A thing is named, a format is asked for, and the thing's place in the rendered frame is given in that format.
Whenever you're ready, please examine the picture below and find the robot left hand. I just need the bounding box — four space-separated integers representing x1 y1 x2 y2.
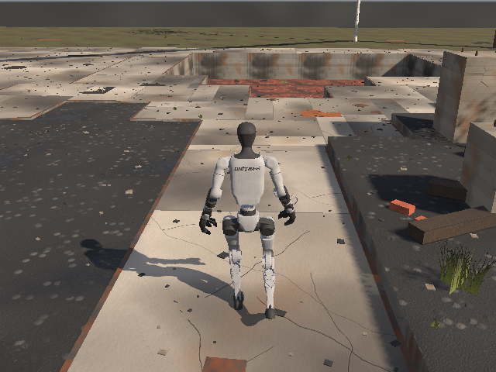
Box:
199 217 217 235

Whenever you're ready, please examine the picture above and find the robot right foot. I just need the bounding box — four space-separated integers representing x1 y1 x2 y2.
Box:
265 306 277 319

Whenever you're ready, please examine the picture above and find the right robot forearm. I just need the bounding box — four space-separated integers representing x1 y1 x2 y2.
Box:
279 186 294 213

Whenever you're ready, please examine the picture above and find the robot left upper arm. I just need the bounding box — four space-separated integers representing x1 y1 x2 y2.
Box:
210 156 231 199

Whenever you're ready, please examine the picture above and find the robot right upper arm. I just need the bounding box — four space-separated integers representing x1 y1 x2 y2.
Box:
263 155 286 198

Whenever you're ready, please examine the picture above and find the robot right hand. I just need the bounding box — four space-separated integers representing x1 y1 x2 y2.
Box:
278 210 296 226

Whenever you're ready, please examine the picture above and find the left robot forearm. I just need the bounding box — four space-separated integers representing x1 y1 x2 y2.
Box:
201 188 217 220

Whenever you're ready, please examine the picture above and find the right robot thigh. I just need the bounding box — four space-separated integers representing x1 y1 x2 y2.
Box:
259 216 275 270

